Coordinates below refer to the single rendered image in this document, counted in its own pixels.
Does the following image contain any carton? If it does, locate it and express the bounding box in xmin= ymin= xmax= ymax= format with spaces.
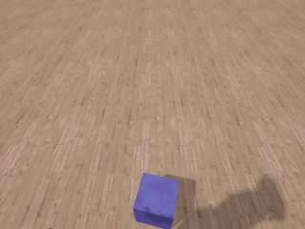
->
xmin=133 ymin=173 xmax=179 ymax=229

